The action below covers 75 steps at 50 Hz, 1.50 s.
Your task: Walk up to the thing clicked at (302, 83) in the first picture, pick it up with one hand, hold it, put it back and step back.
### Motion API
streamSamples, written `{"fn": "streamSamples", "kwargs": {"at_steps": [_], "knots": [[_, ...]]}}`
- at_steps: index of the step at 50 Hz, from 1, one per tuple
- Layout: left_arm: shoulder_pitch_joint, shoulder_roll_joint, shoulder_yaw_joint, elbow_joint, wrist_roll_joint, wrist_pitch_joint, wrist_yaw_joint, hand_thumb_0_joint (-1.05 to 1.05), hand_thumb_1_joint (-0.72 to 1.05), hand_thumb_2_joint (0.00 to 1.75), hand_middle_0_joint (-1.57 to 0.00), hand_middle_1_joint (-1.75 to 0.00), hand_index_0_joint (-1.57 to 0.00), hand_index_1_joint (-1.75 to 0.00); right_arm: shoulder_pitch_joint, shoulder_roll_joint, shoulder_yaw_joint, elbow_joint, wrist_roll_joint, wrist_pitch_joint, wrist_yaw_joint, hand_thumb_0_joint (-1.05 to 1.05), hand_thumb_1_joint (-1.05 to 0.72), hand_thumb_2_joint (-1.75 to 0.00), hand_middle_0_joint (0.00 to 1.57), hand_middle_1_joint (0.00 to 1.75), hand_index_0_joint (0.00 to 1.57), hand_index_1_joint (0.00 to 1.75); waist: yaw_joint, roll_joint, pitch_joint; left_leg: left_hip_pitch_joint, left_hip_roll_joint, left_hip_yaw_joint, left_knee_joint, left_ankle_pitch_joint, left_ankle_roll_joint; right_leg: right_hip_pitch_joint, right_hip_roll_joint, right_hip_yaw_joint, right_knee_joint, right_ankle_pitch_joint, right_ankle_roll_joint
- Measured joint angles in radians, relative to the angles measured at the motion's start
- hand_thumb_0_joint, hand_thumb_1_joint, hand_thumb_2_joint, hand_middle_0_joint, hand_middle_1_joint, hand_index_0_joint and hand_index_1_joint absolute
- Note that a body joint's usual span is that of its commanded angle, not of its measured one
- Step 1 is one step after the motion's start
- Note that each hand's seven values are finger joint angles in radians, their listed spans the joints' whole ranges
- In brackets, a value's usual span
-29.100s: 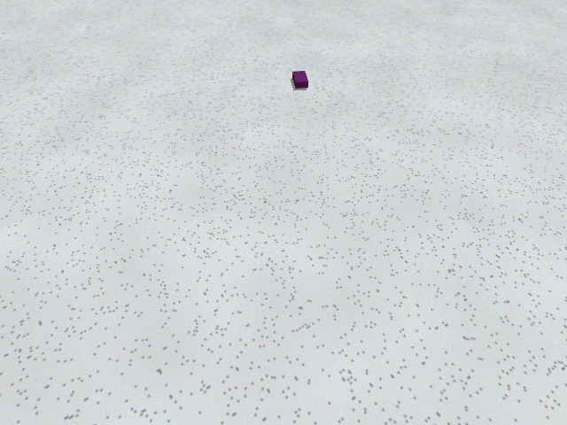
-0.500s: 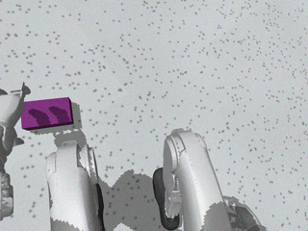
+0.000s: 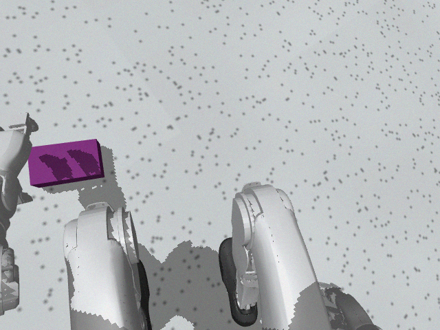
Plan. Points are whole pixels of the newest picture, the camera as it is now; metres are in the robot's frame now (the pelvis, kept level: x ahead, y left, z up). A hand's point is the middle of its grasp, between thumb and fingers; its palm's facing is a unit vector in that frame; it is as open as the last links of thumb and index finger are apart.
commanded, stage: rise first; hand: left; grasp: from above
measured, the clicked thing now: (67, 163) +0.44 +0.27 -0.30
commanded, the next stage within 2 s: approach in 0.70 s
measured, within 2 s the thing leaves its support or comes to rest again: neither
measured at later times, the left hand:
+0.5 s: hand (17, 171) +0.40 +0.32 -0.18, palm faces -0.42 -0.07 -0.91, open 13.8 cm
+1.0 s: hand (27, 169) +0.40 +0.30 -0.18, palm faces -0.46 -0.05 -0.89, open 14.0 cm
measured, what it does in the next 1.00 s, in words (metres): stands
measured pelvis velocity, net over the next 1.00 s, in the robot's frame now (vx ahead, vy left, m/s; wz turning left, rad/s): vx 0.00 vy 0.00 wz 0.00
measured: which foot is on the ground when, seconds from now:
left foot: down 0.00-1.00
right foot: down 0.00-1.00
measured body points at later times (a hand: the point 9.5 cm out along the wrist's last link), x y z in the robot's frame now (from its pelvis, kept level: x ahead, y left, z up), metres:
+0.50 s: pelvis -0.01 +0.00 +0.00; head +0.22 +0.07 +0.38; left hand +0.42 +0.32 -0.12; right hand +0.08 -0.28 -0.12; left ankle +0.08 +0.13 -0.29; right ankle +0.10 -0.12 -0.29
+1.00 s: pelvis +0.00 +0.00 +0.00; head +0.22 +0.07 +0.38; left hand +0.42 +0.30 -0.13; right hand +0.07 -0.28 -0.12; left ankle +0.08 +0.13 -0.29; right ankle +0.10 -0.12 -0.29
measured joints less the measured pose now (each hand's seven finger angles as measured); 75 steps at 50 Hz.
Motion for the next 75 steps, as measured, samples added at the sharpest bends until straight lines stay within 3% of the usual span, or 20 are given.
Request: {"fn": "streamSamples", "kwargs": {"at_steps": [10, 22, 31, 38, 43, 47, 50, 55, 60, 64, 69, 75], "knots": [[-0.02, 0.001, -0.034, 0.037, 0.006, -0.024, -0.019, 0.0, -0.5, 1.0, -0.12, -0.99, -0.12, -1.0, -0.006, -0.006, 0.008, -0.005, 0.005, 0.003, -0.002, 0.0, -0.91, -0.9, 0.2, 0.3, 0.2, 0.3, 0.005, -0.007, -0.009, 0.007, -0.002, -0.003, -0.006, 0.015, -0.001, 0.008, -0.001, -0.003, -0.006, 0.014, -0.002], [-0.02, 0.017, -0.009, 0.055, 0.05, -0.037, 0.036, 0.0, -0.49, 0.99, -0.13, -0.99, -0.13, -0.99, -0.007, -0.007, 0.015, 0.004, -0.007, -0.008, -0.005, 0.0, -0.91, -0.9, 0.2, 0.3, 0.2, 0.3, -0.013, -0.02, 0.0, -0.007, -0.007, -0.006, 0.008, 0.025, -0.001, -0.002, -0.003, -0.005, 0.007, 0.021, 0.0], [-0.048, 0.019, -0.032, 0.086, 0.027, 0.001, 0.022, 0.0, -0.49, 0.98, -0.12, -1.0, -0.13, -1.0, -0.002, -0.001, 0.02, 0.013, -0.012, -0.021, -0.001, 0.0, -0.91, -0.9, 0.2, 0.3, 0.2, 0.3, -0.017, -0.008, -0.007, -0.014, -0.007, -0.003, 0.005, 0.018, 0.002, -0.007, -0.002, -0.002, 0.002, 0.015, 0.004], [-0.036, 0.015, -0.001, 0.056, 0.023, -0.014, 0.007, 0.0, -0.48, 0.98, -0.12, -1.01, -0.13, -1.01, 0.005, 0.001, 0.021, 0.005, -0.01, -0.019, 0.009, 0.0, -0.91, -0.89, 0.2, 0.3, 0.2, 0.3, -0.018, -0.005, 0.001, -0.005, -0.006, -0.007, 0.006, 0.011, 0.001, 0.002, -0.001, -0.005, 0.001, 0.01, 0.003], [-0.034, 0.02, -0.005, 0.063, 0.031, -0.019, 0.001, 0.0, -0.49, 0.99, -0.11, -1.02, -0.12, -1.01, 0.006, -0.003, 0.018, 0.001, -0.01, -0.015, 0.013, 0.0, -0.91, -0.89, 0.2, 0.3, 0.2, 0.3, -0.017, -0.007, 0.001, -0.006, -0.007, -0.007, 0.008, 0.013, -0.001, 0.0, -0.002, -0.006, 0.004, 0.011, 0.001], [-0.034, 0.012, -0.036, 0.056, 0.028, -0.021, -0.001, 0.0, -0.51, 1.0, -0.1, -1.01, -0.1, -1.02, 0.005, -0.007, 0.014, 0.003, -0.012, -0.017, 0.014, 0.0, -0.91, -0.89, 0.2, 0.3, 0.2, 0.3, -0.013, -0.008, 0.001, -0.006, -0.009, -0.006, 0.007, 0.017, -0.003, -0.001, -0.003, -0.005, 0.006, 0.013, 0.0], [-0.06, -0.003, -0.088, 0.078, 0.025, -0.018, 0.008, 0.0, -0.53, 1.01, -0.09, -1.01, -0.1, -1.02, 0.002, -0.008, 0.016, 0.01, -0.014, -0.024, 0.014, 0.0, -0.9, -0.89, 0.2, 0.3, 0.2, 0.3, -0.015, -0.012, -0.003, -0.007, -0.009, -0.004, 0.005, 0.021, -0.003, -0.005, -0.003, -0.002, 0.006, 0.017, -0.001], [-0.126, -0.043, -0.14, 0.141, 0.034, -0.001, 0.051, 0.0, -0.54, 1.03, -0.09, -1.01, -0.09, -1.02, -0.003, -0.006, 0.03, 0.013, -0.021, -0.042, 0.013, 0.0, -0.9, -0.89, 0.2, 0.3, 0.2, 0.3, -0.04, -0.016, -0.006, -0.011, -0.009, -0.007, 0.003, 0.027, -0.007, -0.009, -0.003, -0.006, 0.003, 0.025, -0.003], [-0.174, -0.064, -0.092, 0.204, 0.069, 0.034, 0.113, 0.0, -0.55, 1.04, -0.09, -0.99, -0.08, -1.01, -0.001, -0.01, 0.053, -0.003, -0.03, -0.055, 0.024, 0.0, -0.9, -0.89, 0.2, 0.3, 0.2, 0.3, -0.087, -0.01, 0.005, -0.014, -0.004, -0.016, 0.009, 0.026, -0.009, -0.014, 0.003, -0.012, 0.003, 0.032, -0.005], [-0.195, -0.056, -0.057, 0.241, 0.071, 0.079, 0.141, 0.0, -0.55, 1.04, -0.09, -0.99, -0.08, -1.0, 0.011, -0.022, 0.069, -0.016, -0.034, -0.061, 0.041, 0.0, -0.9, -0.89, 0.2, 0.3, 0.2, 0.3, -0.115, 0.002, 0.02, -0.019, 0.002, -0.018, 0.015, 0.026, -0.009, -0.026, 0.01, -0.014, 0.007, 0.039, -0.005], [-0.161, -0.039, 0.016, 0.197, 0.023, 0.12, 0.132, 0.0, -0.55, 1.04, -0.09, -0.99, -0.08, -1.0, 0.034, -0.033, 0.071, -0.018, -0.022, -0.054, 0.058, 0.0, -0.9, -0.89, 0.2, 0.3, 0.2, 0.3, -0.109, 0.024, 0.037, -0.021, 0.01, -0.017, 0.022, 0.021, -0.005, -0.035, 0.018, -0.012, 0.012, 0.044, -0.001], [-0.101, 0.004, 0.019, 0.183, -0.048, 0.122, 0.03, 0.0, -0.56, 1.03, -0.08, -0.99, -0.07, -1.01, 0.046, -0.024, 0.053, -0.006, -0.014, -0.047, 0.061, 0.0, -0.9, -0.89, 0.2, 0.3, 0.2, 0.3, -0.074, 0.035, 0.041, -0.019, 0.007, -0.007, 0.027, 0.017, 0.002, -0.031, 0.014, -0.003, 0.021, 0.033, 0.003]]}}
